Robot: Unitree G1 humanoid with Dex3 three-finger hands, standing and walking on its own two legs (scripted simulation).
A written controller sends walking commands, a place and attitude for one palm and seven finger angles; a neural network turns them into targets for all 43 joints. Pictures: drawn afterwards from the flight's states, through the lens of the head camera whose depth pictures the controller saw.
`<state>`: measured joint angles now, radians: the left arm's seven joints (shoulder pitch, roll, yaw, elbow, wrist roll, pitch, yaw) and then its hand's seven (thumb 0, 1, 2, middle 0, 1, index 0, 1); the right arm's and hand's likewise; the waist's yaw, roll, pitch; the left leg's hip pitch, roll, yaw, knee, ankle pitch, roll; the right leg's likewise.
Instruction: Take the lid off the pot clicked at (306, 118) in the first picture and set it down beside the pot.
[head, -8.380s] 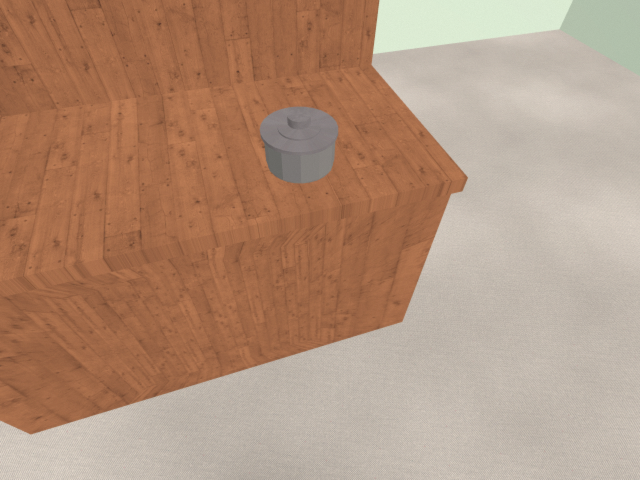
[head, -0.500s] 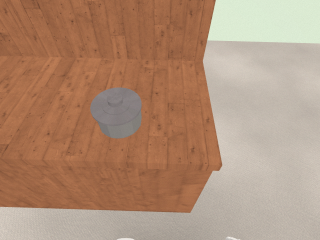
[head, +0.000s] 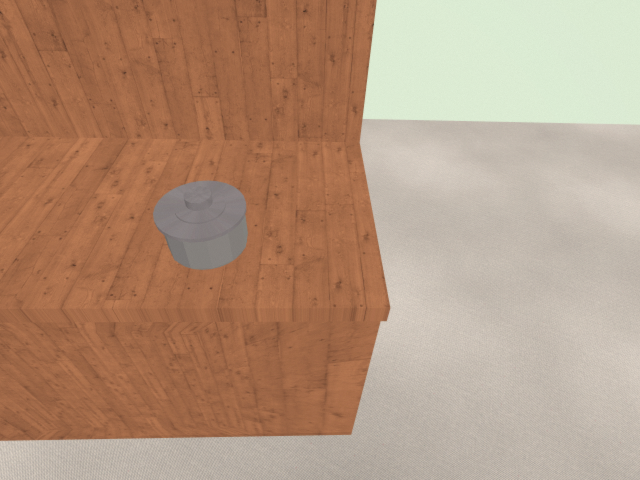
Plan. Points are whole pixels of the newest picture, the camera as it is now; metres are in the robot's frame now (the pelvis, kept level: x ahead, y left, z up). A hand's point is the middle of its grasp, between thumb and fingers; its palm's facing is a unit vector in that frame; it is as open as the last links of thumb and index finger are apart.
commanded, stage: come to a stop and stand still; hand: left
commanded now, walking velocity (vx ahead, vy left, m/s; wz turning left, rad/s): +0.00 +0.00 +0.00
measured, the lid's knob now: (198, 198) +0.54 +0.24 +0.05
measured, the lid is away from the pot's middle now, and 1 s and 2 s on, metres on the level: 0.00 0.00 0.00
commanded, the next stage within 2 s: look again from close up in 0.30 s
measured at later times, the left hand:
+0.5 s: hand out of the picture +0.00 +0.16 -0.17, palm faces +0.05 -0.98 -0.16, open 7.4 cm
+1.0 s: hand out of the picture +0.04 +0.18 -0.17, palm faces +0.04 -0.98 -0.17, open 7.4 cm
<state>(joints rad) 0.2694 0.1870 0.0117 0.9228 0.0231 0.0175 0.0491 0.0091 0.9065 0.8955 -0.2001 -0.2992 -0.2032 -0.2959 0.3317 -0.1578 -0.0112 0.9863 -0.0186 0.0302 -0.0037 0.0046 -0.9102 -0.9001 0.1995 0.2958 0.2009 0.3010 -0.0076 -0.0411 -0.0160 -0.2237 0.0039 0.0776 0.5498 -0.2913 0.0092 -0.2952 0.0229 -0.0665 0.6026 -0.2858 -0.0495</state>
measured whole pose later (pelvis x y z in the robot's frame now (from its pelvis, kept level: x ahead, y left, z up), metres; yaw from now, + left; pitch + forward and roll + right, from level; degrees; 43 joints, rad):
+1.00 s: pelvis +0.05 +0.02 +0.01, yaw +0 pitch +0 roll +0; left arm 0.32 0.13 -0.01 1.12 0.01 -0.03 0.04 0.01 0.91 0.90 -0.20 -0.30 -0.20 -0.30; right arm 0.31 -0.12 0.02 1.15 0.00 -0.03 -0.04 0.01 -0.92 -0.90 0.20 0.30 0.20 0.30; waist 0.01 -0.01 0.00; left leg -0.11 -0.01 0.07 0.41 -0.29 0.03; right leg -0.17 0.03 -0.05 0.44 -0.26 -0.04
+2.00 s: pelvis +0.04 +0.03 +0.01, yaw -1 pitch -1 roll +0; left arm 0.35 0.12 -0.01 1.13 0.01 -0.02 0.04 0.01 0.91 0.90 -0.20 -0.30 -0.20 -0.30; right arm 0.33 -0.11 0.03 1.17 0.00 -0.03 -0.04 0.00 -0.91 -0.90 0.20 0.30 0.20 0.30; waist 0.01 -0.01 0.01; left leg -0.10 -0.02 0.08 0.39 -0.27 0.04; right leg -0.16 0.02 -0.04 0.42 -0.24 -0.03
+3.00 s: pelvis +0.09 +0.07 +0.01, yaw +2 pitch -1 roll +1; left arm 0.26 0.17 0.01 1.03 0.01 0.00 0.04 0.01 0.92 0.90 -0.20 -0.30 -0.20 -0.30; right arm 0.24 -0.15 -0.01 1.09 0.01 0.00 -0.03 0.01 -0.92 -0.90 0.20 0.30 0.20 0.30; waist 0.00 -0.02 0.06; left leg -0.20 0.02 0.04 0.44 -0.23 -0.02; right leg -0.21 0.03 -0.02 0.48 -0.26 -0.05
